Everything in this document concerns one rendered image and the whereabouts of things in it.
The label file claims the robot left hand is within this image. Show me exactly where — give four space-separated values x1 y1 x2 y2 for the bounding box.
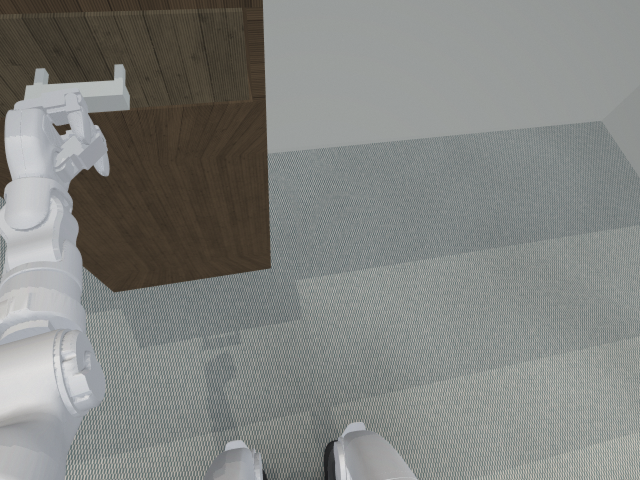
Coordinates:
4 88 110 192

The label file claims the robot left thigh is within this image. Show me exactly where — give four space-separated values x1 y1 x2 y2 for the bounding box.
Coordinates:
203 448 263 480

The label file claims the handle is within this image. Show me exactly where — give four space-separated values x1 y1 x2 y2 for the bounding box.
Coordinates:
24 64 130 114

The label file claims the drawer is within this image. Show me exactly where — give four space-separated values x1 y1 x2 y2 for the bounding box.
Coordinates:
0 8 250 118

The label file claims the robot thigh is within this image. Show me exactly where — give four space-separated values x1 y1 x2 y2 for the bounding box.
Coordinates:
334 430 418 480
203 448 263 480

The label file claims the robot left upper arm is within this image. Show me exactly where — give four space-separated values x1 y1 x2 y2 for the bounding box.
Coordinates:
0 328 105 480

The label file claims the robot right thigh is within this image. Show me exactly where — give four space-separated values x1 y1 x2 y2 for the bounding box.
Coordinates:
334 430 418 480

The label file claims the robot left forearm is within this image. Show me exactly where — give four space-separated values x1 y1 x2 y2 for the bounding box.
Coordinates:
0 177 86 345

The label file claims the cabinet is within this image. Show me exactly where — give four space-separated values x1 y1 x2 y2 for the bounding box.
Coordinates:
0 0 271 292

